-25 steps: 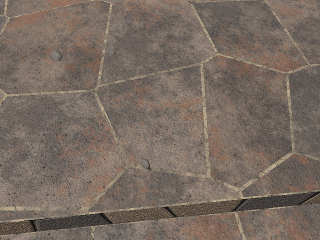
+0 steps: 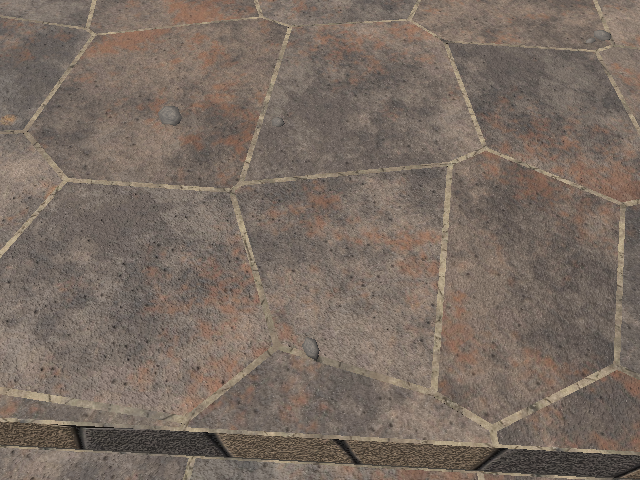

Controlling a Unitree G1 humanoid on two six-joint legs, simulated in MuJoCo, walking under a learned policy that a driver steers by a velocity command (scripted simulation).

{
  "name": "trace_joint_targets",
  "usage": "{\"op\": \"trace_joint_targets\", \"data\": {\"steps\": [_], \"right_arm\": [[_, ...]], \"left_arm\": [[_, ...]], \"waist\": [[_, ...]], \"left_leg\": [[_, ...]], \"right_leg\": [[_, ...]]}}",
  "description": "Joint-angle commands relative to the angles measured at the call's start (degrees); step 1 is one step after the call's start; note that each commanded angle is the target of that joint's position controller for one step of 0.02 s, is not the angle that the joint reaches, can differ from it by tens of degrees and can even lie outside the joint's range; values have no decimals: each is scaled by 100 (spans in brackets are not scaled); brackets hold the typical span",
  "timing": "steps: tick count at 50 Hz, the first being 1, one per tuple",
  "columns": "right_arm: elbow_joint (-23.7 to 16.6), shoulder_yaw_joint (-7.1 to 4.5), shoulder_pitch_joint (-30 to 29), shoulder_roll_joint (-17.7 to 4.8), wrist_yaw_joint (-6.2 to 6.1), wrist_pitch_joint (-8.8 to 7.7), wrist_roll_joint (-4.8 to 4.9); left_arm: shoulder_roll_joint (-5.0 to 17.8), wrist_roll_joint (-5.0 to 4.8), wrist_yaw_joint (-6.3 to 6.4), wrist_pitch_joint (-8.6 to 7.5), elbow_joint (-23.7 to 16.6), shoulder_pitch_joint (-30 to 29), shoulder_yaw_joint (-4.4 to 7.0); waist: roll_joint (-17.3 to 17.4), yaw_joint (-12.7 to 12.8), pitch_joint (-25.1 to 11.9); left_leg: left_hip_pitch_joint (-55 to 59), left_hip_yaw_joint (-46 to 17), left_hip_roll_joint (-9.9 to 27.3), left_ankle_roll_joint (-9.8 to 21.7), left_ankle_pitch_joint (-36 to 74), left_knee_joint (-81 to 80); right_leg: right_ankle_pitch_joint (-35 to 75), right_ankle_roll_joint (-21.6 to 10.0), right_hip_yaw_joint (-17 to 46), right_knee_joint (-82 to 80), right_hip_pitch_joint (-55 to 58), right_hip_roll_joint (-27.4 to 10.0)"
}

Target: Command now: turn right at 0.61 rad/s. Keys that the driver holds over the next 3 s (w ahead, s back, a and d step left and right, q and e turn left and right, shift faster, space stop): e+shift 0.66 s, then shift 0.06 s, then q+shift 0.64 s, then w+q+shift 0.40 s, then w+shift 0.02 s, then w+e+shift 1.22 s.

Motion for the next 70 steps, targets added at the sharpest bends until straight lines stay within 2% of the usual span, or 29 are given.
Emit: {"op": "trace_joint_targets", "data": {"steps": [1, 4, 8, 13, 16, 17, 18, 19, 20, 21, 22, 23, 25, 34, 39, 40, 41, 42, 44, 47, 53, 55, 57, 58, 60, 63, 68, 69, 70], "right_arm": [[-424, -271, -115, -872, -65, -78, -240], [-436, -183, -460, -651, -168, -115, 17], [-294, -248, -47, -848, -198, -6, -43], [-256, -412, -87, -1292, -45, -29, 82], [-197, -448, -163, -1239, 71, -149, 271], [-95, -414, 48, -1053, 114, -196, 265], [-196, -353, 155, -860, 132, -248, 80], [-657, -173, -96, -434, 120, -287, -172], [-553, -268, -519, -850, 95, -265, -115], [-593, -279, -626, -909, 71, -257, 39], [-477, -297, -491, -928, 17, -241, 33], [-441, -332, -409, -1018, -42, -213, -28], [-329, -321, -205, -932, -25, -191, -65], [-233, -242, -297, -827, 69, -254, 68], [-124, -224, 87, -782, 198, -373, 33], [-190, -161, -24, -689, 219, -391, -62], [-310, -116, -251, -829, 217, -390, -190], [-239, -4, -647, -653, 217, -377, -284], [-299, 7, -580, -548, 247, -341, -62], [-309, -236, -236, -1360, 179, -286, 133], [-630, -352, -233, -1131, 36, -111, 261], [-823, -317, -309, -915, 36, -44, 311], [-738, -367, 130, -989, 102, -35, 237], [-691, -465, 198, -1220, 136, -15, 219], [-667, -409, 168, -973, 191, 101, 265], [-900, -252, -281, -656, 300, 124, 272], [-1046, -247, -286, -766, 426, 134, 240], [-870, -221, -36, -680, 472, 326, -182], [-874, -248, -60, -709, 465, 384, -184]], "left_arm": [[1110, 50, 5, -177, -551, -173, 392], [694, 64, -8, 43, -403, 90, 310], [462, 40, -150, 70, -831, -490, 147], [582, 69, -308, 109, -1089, -466, 148], [720, 64, -314, 233, -1079, -97, 274], [928, 97, -238, 237, -938, 383, 400], [1551, 81, -110, 209, -888, 974, 602], [2219, 283, -91, 88, -1090, 819, 667], [1633, 315, -164, -55, -1146, 706, 530], [1487, 267, -139, -135, -1098, 456, 456], [1350, 140, -90, -130, -1109, 82, 434], [1260, 67, -34, -72, -1198, -304, 388], [1223, 160, 61, -3, -1327, -622, 352], [1279, 120, 136, 118, -1281, -504, 398], [817, 177, 79, 129, -1230, -619, 157], [486, 235, 61, 103, -1109, -379, 22], [125, 388, 40, 64, -960, 121, -105], [278, 397, 29, 41, -972, 283, -47], [640, 435, 44, -18, -889, -298, 55], [607, 363, 77, -42, -962, -616, 101], [437, 237, 49, -249, -731, -190, 187], [686, 303, 15, -247, -650, -126, 286], [703, 402, 68, -230, -734, -328, 310], [574, 357, 119, -231, -798, -336, 253], [558, 245, 199, -210, -802, -640, 237], [817, 295, 254, -122, -678, -385, 308], [1139, 199, 142, -52, -569, -362, 402], [818, 394, -78, -95, -437, 41, 254], [798, 347, -176, -139, -384, 191, 257]], "waist": [[1129, -227, -772], [953, -126, -536], [1028, -498, -435], [1087, -451, -505], [1000, -158, -605], [595, 47, -841], [-595, 253, -1041], [-1995, 5, -1667], [-793, 392, -1877], [-587, 181, -1393], [-187, -55, -1018], [-224, -223, -796], [-414, -404, -838], [-755, -208, -933], [-838, -268, -1211], [-544, -232, -1163], [568, 135, -1160], [1317, 568, -704], [1029, 122, -440], [1141, -80, -229], [1039, -76, -917], [-16, -178, -952], [-1131, -285, -871], [-578, -288, -865], [-84, -395, -575], [-372, -63, -479], [-565, -29, -763], [-632, -16, -887], [-752, 33, -896]], "left_leg": [[933, -1499, 2480, 1412, 3122, -647], [966, -346, 1827, 978, 3369, -458], [1075, 192, 1789, 1118, 3004, -570], [659, 653, 2071, 992, 2932, -403], [471, 1041, 2053, 600, 2852, 415], [38, 1389, 1751, 279, 2784, 1345], [-1562, 1629, 1202, -275, 851, 2962], [-3214, 938, 230, -615, -2622, 4390], [-3234, -25, 399, -540, -2485, 4895], [-3214, -101, 466, -381, -1930, 4745], [-3161, -101, 597, -337, -1404, 4333], [-3001, -101, 620, -355, -985, 3941], [-2410, -26, 379, -463, -456, 3774], [-1859, -342, -46, -571, -158, 1713], [-533, -22, 265, -290, 542, 354], [-46, -322, 550, -145, 1243, -299], [198, -1387, 1386, 172, 2002, -715], [-589, -2012, 1694, 925, 1523, -790], [-933, -1737, 1155, 688, 41, -924], [-891, -1994, 1011, 564, -199, -857], [-291, -2369, 919, 783, 1830, 20], [-1261, -1570, 307, 348, 1093, 862], [-2651, -372, -127, -273, -1935, 2885], [-2781, -293, 200, -442, -2046, 3857], [-2931, -88, 587, -646, -1384, 4059], [-2908, 392, 737, -780, -758, 3490], [-1675, 956, 628, -522, -398, 1938], [-1226, 1255, 349, -289, -852, 1550], [-933, 1469, 164, -150, -744, 1301]], "right_leg": [[-1505, 304, -408, 2473, -1404, -297], [-635, 588, -665, 3270, -1772, -552], [-109, 695, -1113, 2416, -1725, -842], [-66, 353, -1537, 1150, -640, -837], [340, -21, -1695, 18, 253, -605], [945, -273, -1586, -546, 1205, -388], [3530, -784, -211, -835, 2698, -1114], [4308, -2197, 2500, -1027, 3268, -2611], [3400, -2220, 2225, -1287, 3007, -2590], [2559, -1917, 1739, -1416, 2442, -2306], [1768, -1564, 1374, -1499, 2006, -1930], [1484, -1366, 1157, -1537, 1555, -1742], [1652, -1283, 898, -1532, 919, -1399], [890, -1131, 1702, -1165, 922, -1113], [2009, -986, 1633, -522, 983, -1108], [1457, -729, 1453, -465, 834, -888], [-102, -371, 793, 218, 729, -300], [-785, -46, 255, -34, 798, -108], [-33, 47, -6, -525, 1229, -247], [27, -33, -375, -417, 1062, -126], [254, -96, -525, -595, 1033, -164], [1410, -534, 65, -1048, 1793, -875], [3698, -1595, 1299, -1335, 2437, -2575], [4104, -1746, 1163, -1280, 2306, -2788], [3800, -1398, 235, -1217, 2087, -2312], [3811, -1331, -586, -1354, 2168, -1980], [3694, -1122, -1387, -1126, 1950, -2097], [3307, -802, -1819, -807, 2110, -2004], [2631, -646, -1909, -607, 1863, -1987]]}}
